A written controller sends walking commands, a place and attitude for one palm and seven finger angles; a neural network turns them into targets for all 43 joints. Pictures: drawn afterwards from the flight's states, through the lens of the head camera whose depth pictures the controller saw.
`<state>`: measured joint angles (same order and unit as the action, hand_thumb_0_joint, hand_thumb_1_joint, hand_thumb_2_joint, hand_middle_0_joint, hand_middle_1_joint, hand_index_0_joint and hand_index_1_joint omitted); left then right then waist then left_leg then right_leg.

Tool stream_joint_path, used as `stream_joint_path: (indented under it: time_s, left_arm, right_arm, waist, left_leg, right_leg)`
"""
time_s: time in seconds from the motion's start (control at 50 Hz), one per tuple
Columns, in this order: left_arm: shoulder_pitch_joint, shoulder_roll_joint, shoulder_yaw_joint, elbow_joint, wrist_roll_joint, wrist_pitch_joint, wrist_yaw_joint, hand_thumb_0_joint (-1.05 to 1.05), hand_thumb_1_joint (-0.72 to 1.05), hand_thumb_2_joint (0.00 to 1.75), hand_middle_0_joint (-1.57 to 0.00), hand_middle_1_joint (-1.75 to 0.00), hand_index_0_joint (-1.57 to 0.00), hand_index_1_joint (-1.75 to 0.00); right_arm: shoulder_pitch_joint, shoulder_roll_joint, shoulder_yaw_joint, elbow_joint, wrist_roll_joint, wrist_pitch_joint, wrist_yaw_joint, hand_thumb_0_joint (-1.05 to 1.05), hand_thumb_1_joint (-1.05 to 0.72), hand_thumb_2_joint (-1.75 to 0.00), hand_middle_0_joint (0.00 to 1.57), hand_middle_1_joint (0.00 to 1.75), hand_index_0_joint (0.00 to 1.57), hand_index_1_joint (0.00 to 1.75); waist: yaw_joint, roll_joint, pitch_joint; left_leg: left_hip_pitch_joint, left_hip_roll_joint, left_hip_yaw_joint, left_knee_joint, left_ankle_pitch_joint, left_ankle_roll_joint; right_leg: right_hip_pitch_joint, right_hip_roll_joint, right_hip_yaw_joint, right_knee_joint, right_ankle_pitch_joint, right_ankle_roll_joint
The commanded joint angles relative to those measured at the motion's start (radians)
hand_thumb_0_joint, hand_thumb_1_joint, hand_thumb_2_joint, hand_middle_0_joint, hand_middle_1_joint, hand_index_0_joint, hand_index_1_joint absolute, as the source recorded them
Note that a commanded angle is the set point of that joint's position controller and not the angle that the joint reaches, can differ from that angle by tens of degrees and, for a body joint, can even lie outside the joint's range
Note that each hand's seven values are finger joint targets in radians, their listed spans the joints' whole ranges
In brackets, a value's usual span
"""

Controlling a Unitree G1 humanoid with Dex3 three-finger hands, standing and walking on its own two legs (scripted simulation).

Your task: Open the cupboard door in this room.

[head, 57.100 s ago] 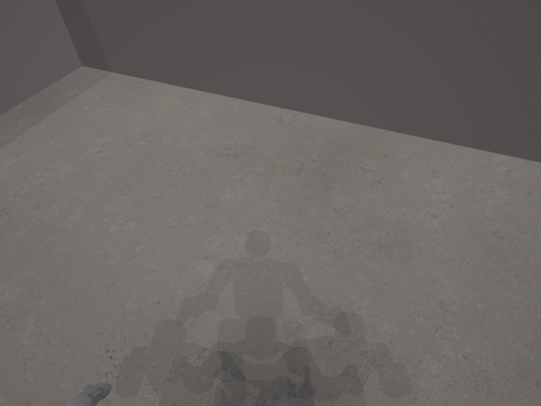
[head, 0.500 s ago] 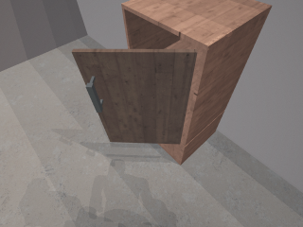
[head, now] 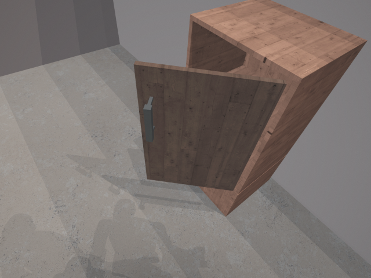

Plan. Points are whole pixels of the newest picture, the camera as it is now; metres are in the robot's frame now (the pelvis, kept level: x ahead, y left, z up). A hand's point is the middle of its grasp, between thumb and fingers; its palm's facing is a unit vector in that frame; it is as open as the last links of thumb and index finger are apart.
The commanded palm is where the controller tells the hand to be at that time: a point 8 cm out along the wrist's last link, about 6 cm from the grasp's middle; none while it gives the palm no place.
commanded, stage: come to a stop and stand still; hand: left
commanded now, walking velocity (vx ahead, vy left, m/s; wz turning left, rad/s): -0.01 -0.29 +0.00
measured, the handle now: (150, 119) +0.55 +0.16 -0.03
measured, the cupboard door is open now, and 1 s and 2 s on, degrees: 45 45 45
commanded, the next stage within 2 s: look again from close up in 0.78 s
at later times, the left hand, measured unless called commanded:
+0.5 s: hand out of the picture +0.03 +0.15 -0.15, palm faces +0.01 -0.97 -0.23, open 7.3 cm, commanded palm none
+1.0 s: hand out of the picture -0.07 +0.11 -0.16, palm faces +0.02 -0.99 -0.16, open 7.3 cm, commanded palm none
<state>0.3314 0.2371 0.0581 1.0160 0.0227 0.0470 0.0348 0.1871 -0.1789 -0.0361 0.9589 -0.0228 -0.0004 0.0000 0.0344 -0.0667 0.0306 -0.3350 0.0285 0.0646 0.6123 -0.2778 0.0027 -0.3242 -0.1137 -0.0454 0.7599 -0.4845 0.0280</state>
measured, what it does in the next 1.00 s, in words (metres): steps on the spot: right foot, then left foot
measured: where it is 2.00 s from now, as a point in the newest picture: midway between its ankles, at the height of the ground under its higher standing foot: outside the picture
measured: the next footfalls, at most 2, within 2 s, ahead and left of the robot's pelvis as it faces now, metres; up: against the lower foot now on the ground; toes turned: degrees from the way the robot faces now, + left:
right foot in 0.40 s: -0.01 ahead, -0.12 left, +0.00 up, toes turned -4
left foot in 0.64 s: +0.02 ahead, +0.08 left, +0.00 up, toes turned +2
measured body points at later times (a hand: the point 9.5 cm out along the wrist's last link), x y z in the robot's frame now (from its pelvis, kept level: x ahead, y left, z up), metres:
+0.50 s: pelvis -0.03 -0.03 +0.02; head -0.02 -0.04 +0.46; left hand +0.03 +0.20 -0.13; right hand -0.06 -0.26 -0.15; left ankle +0.01 +0.11 -0.70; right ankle -0.05 -0.12 -0.72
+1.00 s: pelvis -0.04 -0.04 +0.01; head -0.02 -0.04 +0.46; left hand -0.07 +0.16 -0.15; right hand -0.02 -0.26 -0.14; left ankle -0.02 +0.08 -0.72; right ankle -0.05 -0.12 -0.72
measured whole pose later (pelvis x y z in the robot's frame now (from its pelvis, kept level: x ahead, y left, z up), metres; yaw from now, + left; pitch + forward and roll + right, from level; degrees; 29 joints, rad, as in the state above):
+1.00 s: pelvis -0.04 -0.04 +0.01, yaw -2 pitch -2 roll -1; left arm 0.36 0.08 -0.01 1.12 0.01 -0.04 0.06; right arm 0.25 -0.16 -0.02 1.08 -0.01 -0.01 -0.04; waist 0.00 0.03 0.06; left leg -0.24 0.04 0.04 0.52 -0.26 0.01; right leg -0.17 0.06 -0.07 0.45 -0.25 -0.06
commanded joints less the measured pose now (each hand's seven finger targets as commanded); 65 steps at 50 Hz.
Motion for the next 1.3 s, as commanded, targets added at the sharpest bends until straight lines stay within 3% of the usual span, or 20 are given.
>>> stream_joint_path:
  time_s: [0.0,0.06,0.18,0.3,0.34,0.38,0.4,0.46,0.54,0.6,0.64,0.7,0.84,0.86,0.88,0.9,0.96,1.0,1.06,1.28]
  left_arm:
    - [0.024,0.0,-0.004,-0.046,0.01,-0.021,-0.005,0.0,0.9,0.9,-0.2,-0.3,-0.2,-0.3]
    - [0.038,0.025,0.004,-0.024,0.006,-0.012,-0.026,0.0,0.9,0.9,-0.2,-0.3,-0.2,-0.3]
    - [-0.034,0.007,0.004,-0.058,0.007,0.001,-0.032,0.0,0.9,0.9,-0.2,-0.3,-0.2,-0.3]
    - [-0.02,-0.035,-0.001,-0.052,-0.003,-0.015,-0.031,0.0,0.9,0.9,-0.2,-0.3,-0.2,-0.3]
    - [0.047,-0.022,0.0,-0.02,-0.001,-0.027,-0.024,0.0,0.9,0.9,-0.2,-0.3,-0.2,-0.3]
    - [0.045,0.084,0.007,-0.018,0.005,-0.045,-0.009,0.0,0.9,0.9,-0.2,-0.3,-0.2,-0.3]
    - [0.011,0.089,0.001,-0.034,0.0,-0.045,-0.009,0.0,0.9,0.9,-0.2,-0.3,-0.2,-0.3]
    - [-0.066,0.021,-0.013,-0.035,-0.005,-0.058,-0.006,0.0,0.9,0.9,-0.2,-0.3,-0.2,-0.3]
    - [-0.036,0.017,-0.016,-0.018,-0.006,-0.063,-0.005,0.0,0.9,0.9,-0.2,-0.3,-0.2,-0.3]
    - [-0.021,0.004,-0.023,0.005,-0.014,-0.065,-0.004,0.0,0.9,0.9,-0.2,-0.3,-0.2,-0.3]
    - [0.017,-0.03,-0.032,0.019,-0.019,-0.066,-0.005,0.0,0.9,0.9,-0.2,-0.3,-0.2,-0.3]
    - [0.024,-0.023,-0.034,0.053,-0.019,-0.06,-0.002,0.0,0.9,0.9,-0.2,-0.3,-0.2,-0.3]
    - [0.048,-0.04,-0.049,0.095,-0.014,-0.068,-0.004,0.0,0.9,0.9,-0.2,-0.3,-0.2,-0.3]
    - [0.135,-0.003,-0.047,0.123,0.004,-0.097,0.043,0.0,0.9,0.9,-0.2,-0.3,-0.2,-0.3]
    - [0.14,0.045,-0.036,0.106,0.007,-0.117,0.046,0.0,0.9,0.9,-0.2,-0.3,-0.2,-0.3]
    - [0.135,0.035,-0.033,0.082,0.001,-0.116,0.042,0.0,0.9,0.9,-0.2,-0.3,-0.2,-0.3]
    - [0.112,-0.008,-0.045,0.057,-0.007,-0.103,0.035,0.0,0.9,0.9,-0.2,-0.3,-0.2,-0.3]
    - [0.069,-0.02,-0.049,0.036,-0.006,-0.092,0.028,0.0,0.9,0.9,-0.2,-0.3,-0.2,-0.3]
    - [0.069,-0.018,-0.051,0.024,-0.001,-0.076,0.02,0.0,0.9,0.9,-0.2,-0.3,-0.2,-0.3]
    - [0.101,-0.01,-0.043,-0.012,0.005,-0.057,0.006,0.0,0.9,0.9,-0.2,-0.3,-0.2,-0.3]
  right_arm:
    - [0.084,-0.156,-0.014,-0.01,-0.017,-0.018,-0.031,0.0,-0.9,-0.9,0.2,0.3,0.2,0.3]
    - [0.08,-0.129,-0.005,-0.006,-0.008,-0.019,-0.041,0.0,-0.9,-0.9,0.2,0.3,0.2,0.3]
    - [0.159,-0.146,-0.026,0.023,-0.01,-0.017,-0.055,0.0,-0.9,-0.9,0.2,0.3,0.2,0.3]
    - [0.143,-0.168,-0.04,0.034,-0.015,-0.001,-0.043,0.0,-0.9,-0.9,0.2,0.3,0.2,0.3]
    - [0.145,-0.137,-0.034,0.041,-0.005,0.004,-0.037,0.0,-0.9,-0.9,0.2,0.3,0.2,0.3]
    - [0.113,-0.01,-0.001,0.019,0.008,0.011,-0.028,0.0,-0.9,-0.9,0.2,0.3,0.2,0.3]
    - [0.079,-0.028,-0.001,0.006,0.002,0.016,-0.024,0.0,-0.9,-0.9,0.2,0.3,0.2,0.3]
    - [0.125,-0.029,-0.002,0.072,-0.003,0.024,-0.021,0.0,-0.9,-0.9,0.2,0.3,0.2,0.3]
    - [0.147,0.004,0.009,0.1,0.003,0.019,-0.023,0.0,-0.9,-0.9,0.2,0.3,0.2,0.3]
    - [0.189,0.016,0.018,0.133,0.007,0.004,-0.03,0.0,-0.9,-0.9,0.2,0.3,0.2,0.3]
    - [0.191,-0.023,0.018,0.142,0.005,-0.016,-0.041,0.0,-0.9,-0.9,0.2,0.3,0.2,0.3]
    - [0.148,-0.018,0.023,0.154,0.009,-0.02,-0.048,0.0,-0.9,-0.9,0.2,0.3,0.2,0.3]
    - [0.147,-0.013,0.029,0.165,0.013,-0.014,-0.049,0.0,-0.9,-0.9,0.2,0.3,0.2,0.3]
    - [0.039,-0.069,0.021,0.1,0.02,-0.031,-0.033,0.0,-0.9,-0.9,0.2,0.3,0.2,0.3]
    - [0.072,-0.018,0.034,0.061,0.019,-0.032,-0.033,0.0,-0.9,-0.9,0.2,0.3,0.2,0.3]
    - [0.149,0.011,0.027,0.068,0.018,-0.035,-0.038,0.0,-0.9,-0.9,0.2,0.3,0.2,0.3]
    - [0.154,-0.019,0.014,0.07,0.021,-0.028,-0.039,0.0,-0.9,-0.9,0.2,0.3,0.2,0.3]
    - [0.153,-0.021,0.016,0.072,0.014,-0.022,-0.035,0.0,-0.9,-0.9,0.2,0.3,0.2,0.3]
    - [0.127,-0.037,0.016,0.055,0.007,-0.016,-0.027,0.0,-0.9,-0.9,0.2,0.3,0.2,0.3]
    - [0.16,-0.084,0.01,0.03,0.0,-0.018,-0.024,0.0,-0.9,-0.9,0.2,0.3,0.2,0.3]
  waist:
    - [-0.03,0.278,0.005]
    - [-0.027,0.254,-0.002]
    - [-0.062,0.2,-0.045]
    - [-0.049,0.242,-0.057]
    - [-0.019,0.155,-0.08]
    - [-0.019,-0.175,-0.012]
    - [-0.008,-0.142,0.015]
    - [-0.046,-0.12,0.048]
    - [-0.038,-0.048,0.062]
    - [-0.051,0.026,0.047]
    - [-0.027,0.128,0.015]
    - [-0.015,0.219,0.011]
    - [-0.03,0.068,0.047]
    - [0.01,0.105,0.065]
    - [-0.038,0.028,-0.004]
    - [-0.054,-0.015,-0.105]
    - [-0.054,-0.118,-0.154]
    - [-0.062,0.01,-0.027]
    - [-0.045,0.121,0.135]
    - [-0.024,0.099,0.08]
  left_leg:
    - [0.02,0.315,-0.36,-0.391,0.146,0.159]
    - [0.049,0.246,-0.204,-0.352,0.3,0.131]
    - [0.182,0.283,-0.216,-0.324,0.395,0.166]
    - [0.1,0.256,-0.231,-0.309,0.165,0.146]
    - [-0.001,0.179,-0.168,-0.244,0.029,0.082]
    - [-0.157,0.019,0.002,-0.028,-0.157,-0.018]
    - [-0.111,0.029,-0.019,0.048,-0.219,-0.014]
    - [-0.069,0.03,-0.029,0.17,-0.106,-0.014]
    - [0.009,0.025,-0.008,0.058,-0.08,-0.023]
    - [0.164,0.033,-0.027,-0.176,0.084,-0.018]
    - [0.187,0.119,-0.102,-0.217,0.286,0.017]
    - [0.145,0.126,-0.109,-0.245,0.288,0.034]
    - [0.17,0.093,-0.079,-0.277,0.132,0.014]
    - [0.093,0.077,-0.03,-0.029,0.155,-0.01]
    - [0.054,0.03,-0.018,-0.004,0.086,-0.012]
    - [0.05,0.01,-0.025,-0.03,-0.035,0.005]
    - [0.108,0.015,-0.048,-0.096,0.032,0.007]
    - [0.148,0.038,-0.067,-0.135,0.082,0.008]
    - [0.055,0.061,-0.125,-0.217,-0.017,0.023]
    - [-0.088,0.083,-0.213,-0.353,-0.267,0.054]
  right_leg:
    - [-0.145,0.044,0.08,0.29,-0.002,-0.026]
    - [-0.139,0.068,0.071,0.33,0.111,-0.013]
    - [-0.152,0.078,0.046,0.186,0.054,-0.001]
    - [0.048,0.099,0.0,-0.155,0.062,-0.025]
    - [0.232,0.097,-0.003,-0.376,0.231,-0.03]
    - [0.221,-0.157,0.271,-0.552,0.191,-0.12]
    - [0.1,-0.207,0.283,-0.578,0.148,-0.165]
    - [0.075,-0.097,0.173,-0.532,0.322,-0.176]
    - [0.063,-0.075,0.149,-0.497,0.368,-0.188]
    - [0.033,-0.04,0.137,-0.427,0.379,-0.147]
    - [0.076,0.024,0.102,-0.384,0.407,-0.091]
    - [0.147,0.029,0.088,-0.381,0.386,-0.07]
    - [0.122,0.012,0.11,-0.451,0.347,-0.072]
    - [0.106,-0.059,0.187,-0.437,0.814,-0.013]
    - [0.244,-0.122,0.194,-0.37,1.342,-0.011]
    - [0.336,-0.13,0.167,-0.297,1.431,-0.026]
    - [0.302,-0.075,0.128,-0.3,1.04,-0.099]
    - [0.115,-0.038,0.134,-0.367,0.547,-0.098]
    - [-0.021,0.016,0.139,-0.428,0.094,-0.091]
    - [0.08,0.05,0.073,-0.361,0.081,-0.069]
